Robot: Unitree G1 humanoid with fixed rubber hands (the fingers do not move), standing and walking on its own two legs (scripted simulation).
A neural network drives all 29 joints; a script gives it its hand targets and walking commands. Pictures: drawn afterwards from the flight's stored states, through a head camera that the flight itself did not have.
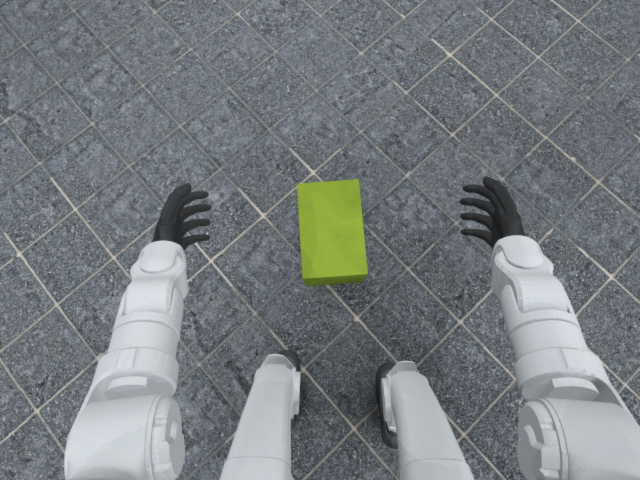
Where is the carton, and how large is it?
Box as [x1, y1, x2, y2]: [297, 179, 367, 285]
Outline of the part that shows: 358,179 297,184 302,278 306,285 358,282 361,281 367,274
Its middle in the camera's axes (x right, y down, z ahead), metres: +0.03 -0.01 +1.03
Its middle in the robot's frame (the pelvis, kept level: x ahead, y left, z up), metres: +0.52 +0.01 -0.61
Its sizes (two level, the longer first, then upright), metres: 0.244 0.158 0.166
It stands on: the floor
